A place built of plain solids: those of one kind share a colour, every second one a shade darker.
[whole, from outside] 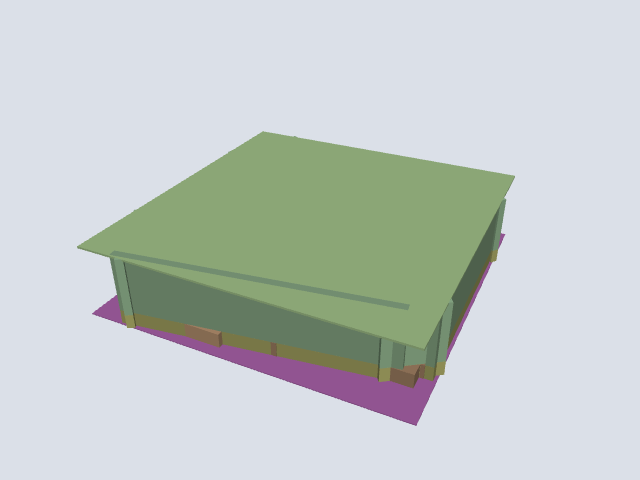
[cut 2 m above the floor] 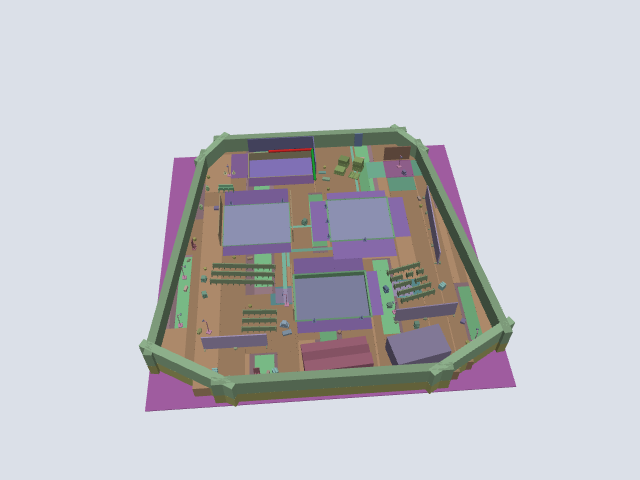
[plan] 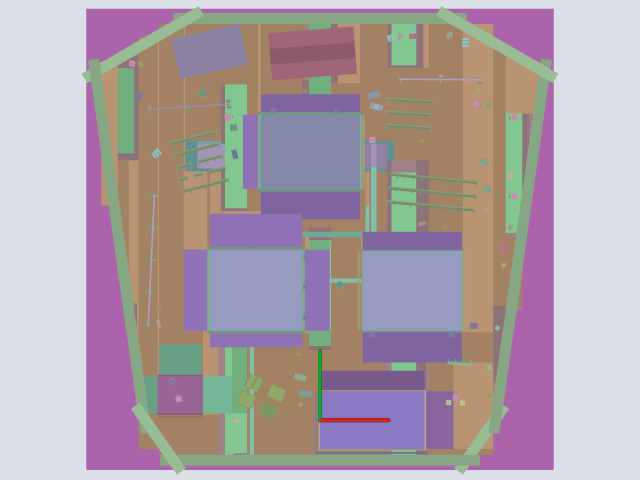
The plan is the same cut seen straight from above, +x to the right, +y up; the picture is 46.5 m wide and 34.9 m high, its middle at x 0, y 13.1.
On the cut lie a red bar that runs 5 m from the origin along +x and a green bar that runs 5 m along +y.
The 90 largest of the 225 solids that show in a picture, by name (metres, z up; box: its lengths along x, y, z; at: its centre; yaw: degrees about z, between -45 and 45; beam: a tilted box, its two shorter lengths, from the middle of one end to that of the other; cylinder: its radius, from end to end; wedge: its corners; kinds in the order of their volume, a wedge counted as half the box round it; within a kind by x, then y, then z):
{
 "floor_ground_1": {"box": [1.2, 10.2, 1.5], "at": [-15.3, 20.7, -0.75]},
 "floor_ground_2": {"box": [0.8, 8.6, 1.5], "at": [-14.3, 14.6, -0.75]},
 "floor_ground_3": {"box": [0.6, 10.4, 1.5], "at": [-13.6, 13.7, -0.75]},
 "floor_ground_4": {"box": [1.4, 24.7, 1.5], "at": [-12.5, 15.55, -0.75]},
 "floor_ground_5": {"box": [1.5, 2.5, 1.5], "at": [-12.45, -0.85, -0.75]},
 "floor_ground_6": {"box": [0.1, 24.6, 1.5], "at": [-11.75, 15.6, -0.75]},
 "floor_ground_7": {"box": [1.8, 22.31, 1.5], "at": [-10.8, 17.66, -0.75]},
 "floor_ground_8": {"box": [3.1, 1.0, 1.5], "at": [-10.15, 6.0, -0.75]},
 "floor_ground_9": {"box": [4.3, 2.92, 1.5], "at": [-9.55, -1.06, -0.75]},
 "floor_ground_10": {"box": [1.7, 5.7, 1.5], "at": [-9.05, 15.25, -0.75]},
 "floor_ground_11": {"box": [2.6, 8.51, 1.5], "at": [-8.5, 24.56, -0.75]},
 "floor_ground_12": {"box": [1.1, 2.1, 1.5], "at": [-7.95, 4.25, -0.75]},
 "floor_ground_13": {"box": [0.8, 2.9, 1.5], "at": [-7.6, 16.65, -0.75]},
 "floor_ground_14": {"box": [1.9, 4.41, 1.5], "at": [-6.25, 26.61, -0.75]},
 "floor_ground_15": {"box": [0.8, 6.61, 1.5], "at": [-4.9, 25.51, -0.75]},
 "floor_ground_16": {"box": [3.0, 5.11, 1.5], "at": [-2.8, 26.26, -0.75]},
 "floor_ground_17": {"box": [4.7, 7.3, 1.5], "at": [-2.45, 1.45, -0.75]},
 "floor_ground_18": {"box": [9.5, 0.32, 1.5], "at": [-0.05, -2.36, -0.75]},
 "floor_ground_19": {"box": [3.1, 0.9, 1.5], "at": [1.55, 4.65, -0.75]},
 "floor_ground_20": {"box": [2.2, 3.6, 1.5], "at": [1.9, 8.2, -0.75]},
 "floor_ground_21": {"box": [2.2, 3.0, 1.5], "at": [1.9, 11.8, -0.75]},
 "floor_ground_22": {"box": [2.3, 1.3, 1.5], "at": [1.95, 5.75, -0.75]},
 "floor_ground_23": {"box": [1.6, 4.31, 1.5], "at": [2.1, 26.66, -0.75]},
 "floor_ground_24": {"box": [4.7, 0.6, 1.5], "at": [2.35, 3.9, -0.75]},
 "floor_ground_25": {"box": [1.8, 3.21, 1.5], "at": [4.0, 27.21, -0.75]},
 "floor_ground_26": {"box": [2.3, 5.3, 1.5], "at": [4.25, 22.95, -0.75]},
 "floor_ground_27": {"box": [0.8, 4.4, 1.5], "at": [4.5, 15.9, -0.75]},
 "floor_ground_28": {"box": [2.5, 6.7, 1.5], "at": [6.65, 22.25, -0.75]},
 "floor_ground_29": {"box": [1.8, 2.1, 1.5], "at": [8.8, 3.15, -0.75]},
 "floor_ground_30": {"box": [2.4, 15.11, 1.5], "at": [9.1, 21.26, -0.75]},
 "floor_ground_31": {"box": [2.9, 6.3, 1.5], "at": [11.15, 1.05, -0.75]},
 "floor_ground_32": {"box": [2.3, 2.2, 1.5], "at": [11.45, 5.3, -0.75]},
 "floor_ground_33": {"box": [2.2, 22.41, 1.5], "at": [11.5, 17.61, -0.75]},
 "floor_ground_34": {"box": [0.9, 14.1, 1.5], "at": [13.05, 20.35, -0.75]},
 "floor_ground_35": {"box": [2.1, 5.0, 1.5], "at": [13.65, 10.8, -0.75]},
 "floor_ground_36": {"box": [2.4, 3.3, 1.5], "at": [14.7, 23.95, -0.75]},
 "wall_1": {"box": [0.8, 27.45, 6.2], "at": [-14.55, 12.64, 3.1], "yaw": 8.0},
 "wall_2": {"box": [9.82, 0.8, 6.2], "at": [-12.88, 27.3, 3.1], "yaw": 30.0},
 "wall_3": {"box": [0.8, 5.83, 6.2], "at": [-11.75, -1.34, 3.1], "yaw": 35.0},
 "wall_4": {"box": [23.28, 0.8, 6.2], "at": [0.0, -2.92, 3.1]},
 "wall_5": {"box": [21.34, 0.8, 6.2], "at": [0.0, 29.21, 3.1]},
 "wall_6": {"box": [0.8, 5.83, 6.2], "at": [11.75, -1.34, 3.1], "yaw": -35.0},
 "wall_7": {"box": [9.82, 0.8, 6.2], "at": [12.88, 27.3, 3.1], "yaw": -30.0},
 "wall_8": {"box": [0.8, 27.45, 6.2], "at": [14.55, 12.64, 3.1], "yaw": -8.0},
 "ceil_hall_1": {"box": [34.0, 33.53, 0.2], "at": [0.0, 13.14, 6.1]},
 "floor_void_bay_1": {"box": [6.7, 5.9, 1.5], "at": [-4.65, 9.45, -0.75]},
 "floor_void_bay_2": {"box": [7.2, 5.4, 0.9], "at": [-0.7, 19.5, -1.05]},
 "floor_void_bay_3": {"box": [7.2, 5.8, 1.5], "at": [6.7, 9.4, -0.75]},
 "wall_foot_1": {"box": [0.8, 27.45, 1.5], "at": [-14.55, 12.64, -0.75], "yaw": 8.0},
 "wall_foot_2": {"box": [9.82, 0.8, 1.5], "at": [-12.88, 27.3, -0.75], "yaw": 30.0},
 "wall_foot_3": {"box": [0.8, 5.83, 1.5], "at": [-11.75, -1.34, -0.75], "yaw": 35.0},
 "wall_foot_4": {"box": [23.28, 0.8, 1.5], "at": [0.0, -2.92, -0.75]},
 "wall_foot_5": {"box": [21.34, 0.8, 1.5], "at": [0.0, 29.21, -0.75]},
 "wall_foot_6": {"box": [0.8, 5.83, 1.5], "at": [11.75, -1.34, -0.75], "yaw": -35.0},
 "wall_foot_7": {"box": [9.82, 0.8, 1.5], "at": [12.88, 27.3, -0.75], "yaw": -30.0},
 "wall_foot_8": {"box": [0.8, 27.45, 1.5], "at": [14.55, 12.64, -0.75], "yaw": -8.0},
 "floor_apron_bay_1": {"box": [1.7, 5.9, 1.5], "at": [-9.05, 9.45, -0.75]},
 "floor_apron_bay_2": {"box": [1.1, 5.4, 1.5], "at": [-5.05, 19.5, -0.75]},
 "floor_apron_bay_3": {"box": [6.7, 1.0, 1.5], "at": [-4.65, 5.8, -0.75]},
 "floor_apron_bay_4": {"box": [6.7, 2.4, 1.5], "at": [-4.65, 13.8, -0.75]},
 "floor_apron_bay_5": {"box": [3.0, 1.6, 1.5], "at": [-2.8, 15.8, -0.75]},
 "floor_apron_bay_6": {"box": [7.2, 1.3, 1.5], "at": [-0.7, 23.05, -0.75]},
 "floor_apron_bay_7": {"box": [1.8, 5.9, 1.5], "at": [-0.2, 9.45, -0.75]},
 "floor_apron_bay_8": {"box": [4.2, 2.0, 1.5], "at": [0.8, 15.6, -0.75]},
 "floor_apron_bay_9": {"box": [7.2, 2.2, 1.5], "at": [6.7, 5.3, -0.75]},
 "floor_apron_bay_10": {"box": [7.2, 1.3, 1.5], "at": [6.7, 13.05, -0.75]},
 "floor_base_1": {"box": [34.0, 33.53, 0.1], "at": [0.0, 13.14, -1.55]},
 "floor_aisle_1": {"box": [1.2, 6.2, 1.5], "at": [-14.1, 22.5, -0.75]},
 "floor_aisle_2": {"box": [1.3, 7.6, 1.5], "at": [-6.25, 20.6, -0.75]},
 "floor_aisle_3": {"box": [1.6, 3.02, 1.5], "at": [-6.1, -1.01, -0.75]},
 "floor_aisle_4": {"box": [1.1, 4.8, 1.5], "at": [-5.85, 2.9, -0.75]},
 "floor_aisle_5": {"box": [1.6, 4.11, 1.5], "at": [0.0, 26.76, -0.75]},
 "floor_aisle_6": {"box": [1.8, 4.3, 1.5], "at": [6.1, 15.85, -0.75]},
 "floor_aisle_7": {"box": [1.8, 1.6, 1.5], "at": [6.1, 26.6, -0.75]},
 "floor_aisle_8": {"box": [1.2, 3.5, 1.5], "at": [14.1, 15.35, -0.75]},
 "floor_aisle_9": {"box": [1.2, 5.2, 1.5], "at": [14.1, 19.7, -0.75]},
 "wall_booth_1": {"box": [5.1, 3.0, 2.7], "at": [-8.02, 26.81, 1.35], "yaw": 12.1},
 "floor_apron_pit_1": {"box": [7.6, 1.4, 1.5], "at": [3.8, 2.9, -0.75]},
 "floor_apron_pit_2": {"box": [2.0, 4.2, 1.5], "at": [8.7, 0.0, -0.75]},
 "floor_apron_patch_1": {"box": [1.4, 2.7, 1.5], "at": [-12.5, 1.85, -0.75]},
 "floor_apron_patch_2": {"box": [3.1, 2.2, 1.5], "at": [-10.15, 4.4, -0.75]},
 "floor_apron_patch_3": {"box": [2.1, 2.7, 1.5], "at": [-7.45, 1.85, -0.75]},
 "wall_bank_1": {"box": [6.2, 1.15, 1.38], "at": [-0.62, 27.81, 0.69], "yaw": 4.5},
 "wall_bank_2": {"box": [6.2, 1.15, 0.92], "at": [-0.53, 26.66, 0.46], "yaw": 4.5},
 "floor_under_aisle_1": {"box": [0.9, 5.2, 1.5], "at": [7.45, 16.3, -0.75]},
 "floor_under_aisle_2": {"box": [0.9, 5.5, 1.5], "at": [13.05, 5.55, -0.75]},
 "floor_fixed_patch_1": {"box": [3.1, 2.7, 1.5], "at": [-10.15, 1.85, -0.75]},
 "floor_void_pit_1": {"box": [7.6, 4.2, 0.34], "at": [3.8, 0.0, -1.33]},
 "floor_aisle_cross_1": {"box": [2.0, 1.8, 1.5], "at": [-7.9, 19.2, -0.75]},
 "floor_chase_1": {"box": [0.3, 7.82, 1.5], "at": [-4.95, 1.39, -0.75]}
}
